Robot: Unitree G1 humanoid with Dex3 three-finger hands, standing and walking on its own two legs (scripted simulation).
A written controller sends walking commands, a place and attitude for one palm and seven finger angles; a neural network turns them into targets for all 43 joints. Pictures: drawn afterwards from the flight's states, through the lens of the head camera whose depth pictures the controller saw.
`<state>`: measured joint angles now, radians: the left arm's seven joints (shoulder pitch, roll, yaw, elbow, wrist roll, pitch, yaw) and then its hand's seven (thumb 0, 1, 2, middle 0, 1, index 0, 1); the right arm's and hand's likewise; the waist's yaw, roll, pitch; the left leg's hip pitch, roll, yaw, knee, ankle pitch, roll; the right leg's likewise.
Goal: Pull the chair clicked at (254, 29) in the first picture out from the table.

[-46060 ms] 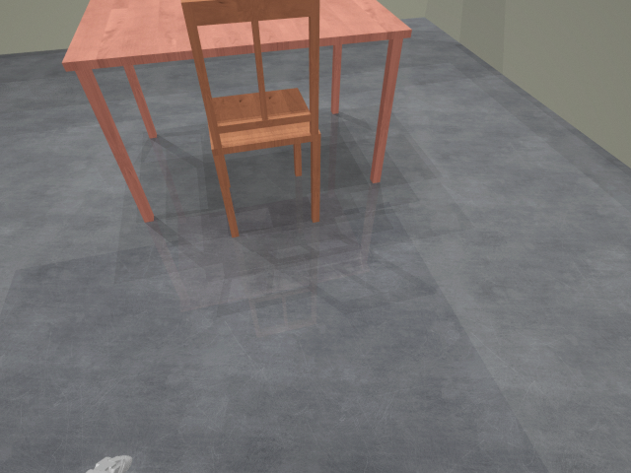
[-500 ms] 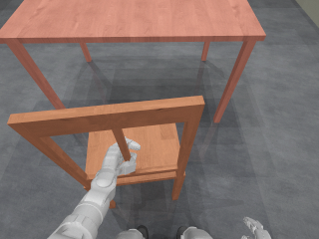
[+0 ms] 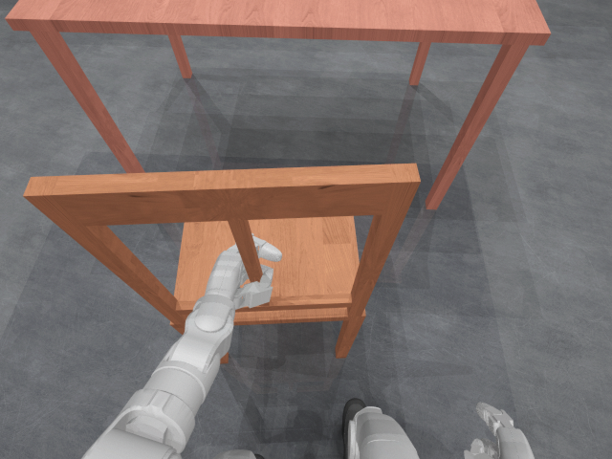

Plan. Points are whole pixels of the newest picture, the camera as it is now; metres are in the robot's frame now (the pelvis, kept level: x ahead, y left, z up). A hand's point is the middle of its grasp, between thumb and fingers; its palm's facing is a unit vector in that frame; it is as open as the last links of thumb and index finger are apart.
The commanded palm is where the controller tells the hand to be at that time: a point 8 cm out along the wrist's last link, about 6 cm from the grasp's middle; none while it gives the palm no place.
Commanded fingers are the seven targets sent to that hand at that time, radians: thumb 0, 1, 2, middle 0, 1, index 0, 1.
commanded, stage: step backward, pulling the chair out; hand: left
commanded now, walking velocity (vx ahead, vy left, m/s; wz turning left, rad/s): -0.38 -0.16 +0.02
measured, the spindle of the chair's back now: (253, 268) +0.37 +0.08 -0.06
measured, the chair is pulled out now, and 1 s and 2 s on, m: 0.39 0.50 0.65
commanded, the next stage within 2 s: stop walking, hand still on the chair in 1.46 s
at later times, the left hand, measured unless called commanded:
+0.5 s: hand (256, 319) +0.29 +0.07 -0.06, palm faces -0.12 -0.98 -0.18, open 5.2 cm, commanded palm +0.30 +0.12 -0.06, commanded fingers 0.00 0.90 0.90 -0.50 -1.45 -0.50 -1.45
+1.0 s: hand (249, 364) +0.23 +0.08 -0.06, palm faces -0.11 -0.98 -0.18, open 5.2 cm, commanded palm +0.22 +0.13 -0.05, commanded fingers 0.00 0.90 0.90 -0.50 -1.45 -0.50 -1.45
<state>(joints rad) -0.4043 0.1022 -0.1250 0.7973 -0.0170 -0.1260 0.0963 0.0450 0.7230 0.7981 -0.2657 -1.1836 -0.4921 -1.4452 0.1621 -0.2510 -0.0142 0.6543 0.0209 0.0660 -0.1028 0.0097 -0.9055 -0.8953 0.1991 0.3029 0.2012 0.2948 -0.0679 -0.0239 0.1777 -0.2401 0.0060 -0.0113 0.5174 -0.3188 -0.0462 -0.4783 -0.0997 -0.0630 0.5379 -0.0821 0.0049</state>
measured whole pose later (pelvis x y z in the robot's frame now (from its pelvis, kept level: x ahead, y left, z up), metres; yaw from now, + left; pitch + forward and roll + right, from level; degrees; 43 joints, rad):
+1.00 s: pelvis -0.10 -0.02 +0.00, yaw +0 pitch +2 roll -1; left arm -0.32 0.14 -0.06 0.74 -0.01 -0.18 0.10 0.05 0.72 0.78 -0.29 -1.23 -0.49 -1.45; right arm 0.14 -0.22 0.00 0.63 0.02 0.09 -0.11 0.01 -0.90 -0.89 0.20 0.30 0.20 0.30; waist -0.08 0.02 0.19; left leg -0.40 0.04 -0.01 0.66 -0.37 -0.04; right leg -0.38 -0.01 -0.05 0.50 -0.15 -0.01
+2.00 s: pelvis -0.18 -0.01 +0.01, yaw -2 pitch -2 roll +0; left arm -0.14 0.12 -0.07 0.76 -0.04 -0.10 0.07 0.07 0.72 0.81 -0.30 -1.23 -0.49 -1.45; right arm 0.24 -0.15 0.07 0.72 0.03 0.00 -0.09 0.01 -0.90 -0.89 0.20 0.30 0.21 0.30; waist -0.01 0.02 0.06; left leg -0.19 0.02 0.00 0.46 -0.24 -0.02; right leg -0.23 -0.04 0.00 0.47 -0.21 0.03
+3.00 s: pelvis -0.15 -0.01 -0.02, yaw -1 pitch +8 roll +0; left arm 0.03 0.15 -0.06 0.34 -0.06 0.10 0.04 0.00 -0.36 0.28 -0.37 -1.11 -0.38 -1.12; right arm 0.23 -0.27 0.01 0.61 0.04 -0.07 -0.05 0.01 -0.90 -0.90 0.20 0.30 0.20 0.30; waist -0.04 0.05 -0.06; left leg -0.48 0.00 -0.02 0.75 -0.40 -0.01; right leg -0.51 -0.06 -0.02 0.75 -0.37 0.04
